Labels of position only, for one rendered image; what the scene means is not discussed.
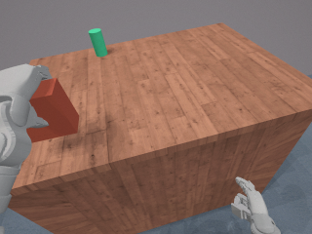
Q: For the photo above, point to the robot right hand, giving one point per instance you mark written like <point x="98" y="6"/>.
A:
<point x="244" y="207"/>

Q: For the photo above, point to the right robot forearm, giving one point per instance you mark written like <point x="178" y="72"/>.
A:
<point x="263" y="224"/>

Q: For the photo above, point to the sponge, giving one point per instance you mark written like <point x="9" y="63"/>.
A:
<point x="52" y="104"/>

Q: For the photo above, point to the table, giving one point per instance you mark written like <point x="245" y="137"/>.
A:
<point x="166" y="124"/>

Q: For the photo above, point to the left robot forearm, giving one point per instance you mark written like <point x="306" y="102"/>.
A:
<point x="15" y="143"/>

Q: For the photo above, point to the robot left hand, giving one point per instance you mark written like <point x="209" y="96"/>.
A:
<point x="24" y="80"/>

